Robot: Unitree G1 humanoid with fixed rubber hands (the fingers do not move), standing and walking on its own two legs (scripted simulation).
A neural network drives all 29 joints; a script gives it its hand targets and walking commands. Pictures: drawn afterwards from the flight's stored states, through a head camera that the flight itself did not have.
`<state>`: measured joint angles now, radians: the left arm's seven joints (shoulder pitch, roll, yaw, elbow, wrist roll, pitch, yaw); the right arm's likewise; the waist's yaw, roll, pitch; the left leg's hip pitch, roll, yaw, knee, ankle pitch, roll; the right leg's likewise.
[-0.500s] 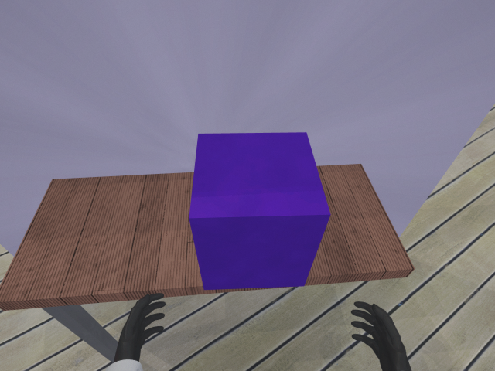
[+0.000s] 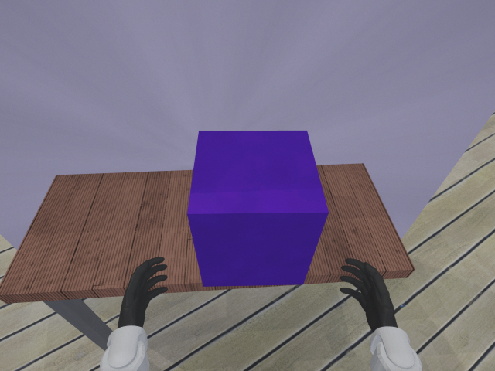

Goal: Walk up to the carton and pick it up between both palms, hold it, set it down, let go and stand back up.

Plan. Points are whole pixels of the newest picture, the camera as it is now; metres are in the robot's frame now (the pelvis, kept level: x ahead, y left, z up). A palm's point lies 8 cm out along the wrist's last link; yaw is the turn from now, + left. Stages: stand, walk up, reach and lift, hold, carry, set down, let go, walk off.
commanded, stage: reach and lift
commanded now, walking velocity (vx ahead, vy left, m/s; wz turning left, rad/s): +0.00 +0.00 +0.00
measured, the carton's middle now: (253, 211) +0.40 +0.01 +0.00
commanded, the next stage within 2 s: none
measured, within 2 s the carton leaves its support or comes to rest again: neither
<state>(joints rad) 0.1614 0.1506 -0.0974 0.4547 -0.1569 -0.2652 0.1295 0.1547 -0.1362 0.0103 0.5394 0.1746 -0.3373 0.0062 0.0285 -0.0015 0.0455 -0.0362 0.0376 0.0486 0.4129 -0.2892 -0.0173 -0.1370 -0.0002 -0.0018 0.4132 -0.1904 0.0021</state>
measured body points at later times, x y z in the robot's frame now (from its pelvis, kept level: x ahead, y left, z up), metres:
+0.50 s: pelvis +0.00 +0.00 +0.01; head +0.00 +0.01 +0.46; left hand +0.29 +0.20 +0.07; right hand +0.29 -0.19 +0.06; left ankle -0.04 +0.12 -0.74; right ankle +0.03 -0.12 -0.74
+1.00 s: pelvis +0.00 +0.00 +0.01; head +0.01 +0.00 +0.46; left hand +0.36 +0.20 +0.13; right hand +0.37 -0.20 +0.12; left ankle -0.04 +0.12 -0.74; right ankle +0.03 -0.12 -0.74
